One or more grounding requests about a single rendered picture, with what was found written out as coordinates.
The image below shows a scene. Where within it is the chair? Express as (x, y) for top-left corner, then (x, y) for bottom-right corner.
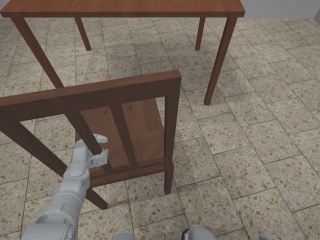
(0, 69), (182, 210)

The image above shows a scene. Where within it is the left robot upper arm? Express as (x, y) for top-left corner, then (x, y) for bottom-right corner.
(23, 223), (77, 240)

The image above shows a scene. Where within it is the robot left forearm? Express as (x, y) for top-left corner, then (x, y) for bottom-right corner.
(20, 160), (90, 240)

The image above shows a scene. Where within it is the robot left hand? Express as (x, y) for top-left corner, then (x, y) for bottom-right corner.
(71, 133), (109, 169)

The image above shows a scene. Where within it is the table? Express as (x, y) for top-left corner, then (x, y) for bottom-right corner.
(0, 0), (246, 106)

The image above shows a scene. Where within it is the right robot shin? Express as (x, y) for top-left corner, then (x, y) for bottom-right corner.
(190, 225), (201, 230)

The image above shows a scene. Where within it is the right robot thigh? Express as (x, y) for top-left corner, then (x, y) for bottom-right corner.
(184, 227), (217, 240)

